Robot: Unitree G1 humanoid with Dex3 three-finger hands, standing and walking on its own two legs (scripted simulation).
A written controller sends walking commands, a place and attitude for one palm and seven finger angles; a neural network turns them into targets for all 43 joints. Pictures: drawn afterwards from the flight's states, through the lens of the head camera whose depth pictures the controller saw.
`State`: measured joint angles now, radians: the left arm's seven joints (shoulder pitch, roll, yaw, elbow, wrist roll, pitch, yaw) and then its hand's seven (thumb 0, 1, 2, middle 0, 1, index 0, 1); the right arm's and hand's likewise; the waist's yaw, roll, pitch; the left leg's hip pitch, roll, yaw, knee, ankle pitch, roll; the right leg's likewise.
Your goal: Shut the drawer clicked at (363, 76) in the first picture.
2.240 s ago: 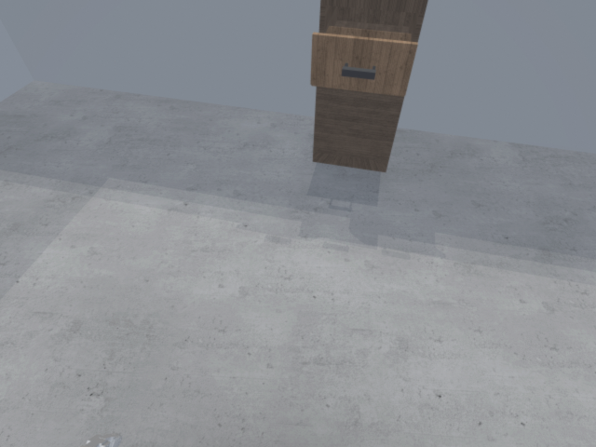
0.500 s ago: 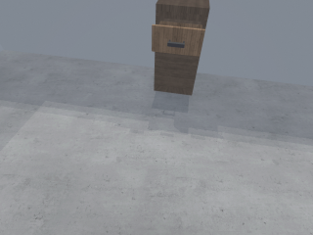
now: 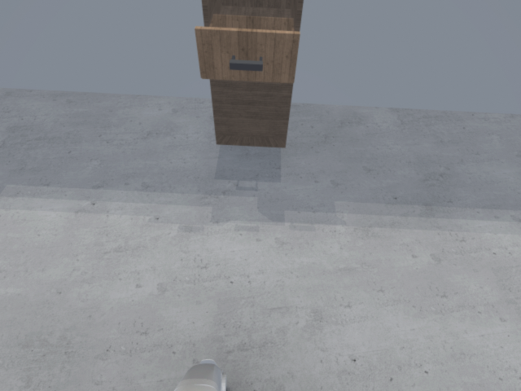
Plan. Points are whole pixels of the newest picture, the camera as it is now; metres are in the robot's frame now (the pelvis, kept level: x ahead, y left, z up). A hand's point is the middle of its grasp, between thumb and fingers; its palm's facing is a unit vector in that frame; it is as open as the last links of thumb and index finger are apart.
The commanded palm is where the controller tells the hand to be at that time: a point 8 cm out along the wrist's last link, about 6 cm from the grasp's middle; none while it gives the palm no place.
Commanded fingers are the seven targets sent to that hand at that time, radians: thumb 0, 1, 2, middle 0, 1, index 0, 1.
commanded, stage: walk to a spot facing it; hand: left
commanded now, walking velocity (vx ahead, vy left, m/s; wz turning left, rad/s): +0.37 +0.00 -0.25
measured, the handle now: (246, 62) +1.12 +0.17 -0.09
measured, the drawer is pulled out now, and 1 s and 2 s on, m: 0.29 0.29 0.29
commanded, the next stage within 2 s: turn to face it in 0.94 s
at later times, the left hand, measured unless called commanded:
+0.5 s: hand (208, 261) +0.38 +0.16 -0.16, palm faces -0.22 -0.95 -0.20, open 7.4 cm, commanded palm none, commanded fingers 0.00 0.90 0.90 -0.20 -0.30 -0.20 -0.30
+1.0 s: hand (212, 235) +0.47 +0.17 -0.19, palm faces -0.18 -0.97 -0.14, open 7.4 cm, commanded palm none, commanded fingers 0.00 0.90 0.90 -0.20 -0.30 -0.20 -0.30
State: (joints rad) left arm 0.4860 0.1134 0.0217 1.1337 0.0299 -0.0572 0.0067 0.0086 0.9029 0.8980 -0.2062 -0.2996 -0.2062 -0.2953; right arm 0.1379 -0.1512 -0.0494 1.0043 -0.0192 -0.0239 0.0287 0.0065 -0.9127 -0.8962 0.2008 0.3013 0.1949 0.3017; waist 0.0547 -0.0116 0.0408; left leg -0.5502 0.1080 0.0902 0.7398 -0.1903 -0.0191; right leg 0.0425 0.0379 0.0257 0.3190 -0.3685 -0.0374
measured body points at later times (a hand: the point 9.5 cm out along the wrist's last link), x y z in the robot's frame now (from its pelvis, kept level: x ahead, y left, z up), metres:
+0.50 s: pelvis +0.23 +0.00 -0.01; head +0.25 -0.01 +0.44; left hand +0.39 +0.21 -0.14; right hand +0.11 -0.22 -0.16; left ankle +0.14 +0.13 -0.74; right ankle +0.31 -0.13 -0.73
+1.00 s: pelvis +0.45 -0.01 +0.00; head +0.46 +0.02 +0.45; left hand +0.48 +0.22 -0.17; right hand +0.44 -0.26 -0.14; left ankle +0.49 +0.07 -0.74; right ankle +0.35 -0.12 -0.66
